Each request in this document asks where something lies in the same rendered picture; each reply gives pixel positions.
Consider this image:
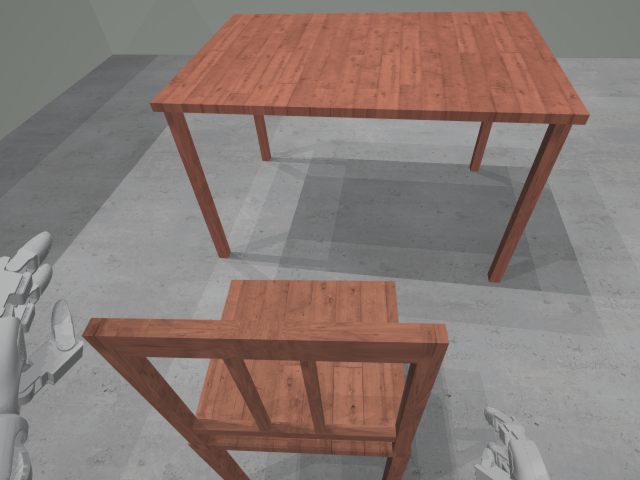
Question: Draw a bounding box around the left robot hand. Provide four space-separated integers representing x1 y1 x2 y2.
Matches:
0 231 83 415

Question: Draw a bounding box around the right robot hand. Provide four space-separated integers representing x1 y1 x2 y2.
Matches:
475 407 552 480

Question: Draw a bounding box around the chair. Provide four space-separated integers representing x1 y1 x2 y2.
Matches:
82 280 449 480

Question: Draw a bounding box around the table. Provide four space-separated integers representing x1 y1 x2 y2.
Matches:
150 11 590 283

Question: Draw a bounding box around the robot left forearm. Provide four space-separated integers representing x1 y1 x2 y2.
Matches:
0 414 32 480

